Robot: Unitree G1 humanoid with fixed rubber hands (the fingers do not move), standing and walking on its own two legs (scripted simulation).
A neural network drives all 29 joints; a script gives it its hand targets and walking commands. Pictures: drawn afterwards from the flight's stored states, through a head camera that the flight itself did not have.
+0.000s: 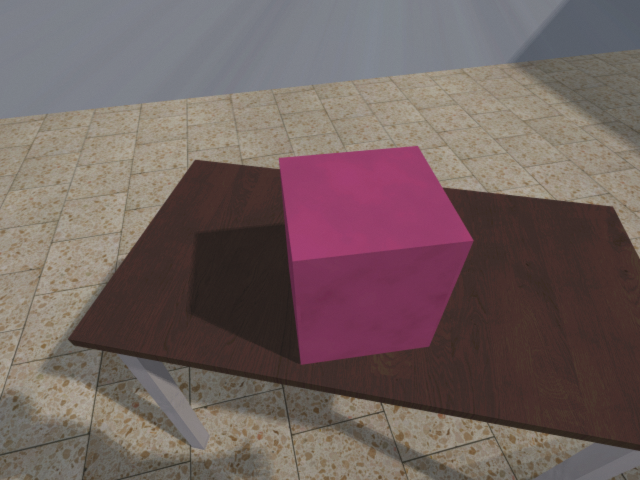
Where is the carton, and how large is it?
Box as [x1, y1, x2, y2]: [279, 146, 473, 364]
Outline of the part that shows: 417,146 279,158 288,263 301,364 429,345 473,240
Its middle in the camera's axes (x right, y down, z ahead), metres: +0.06 +0.03 +0.59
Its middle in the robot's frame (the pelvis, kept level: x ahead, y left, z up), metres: +0.44 -0.05 +0.03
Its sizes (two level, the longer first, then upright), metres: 0.210 0.200 0.250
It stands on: a table, 0.69 m high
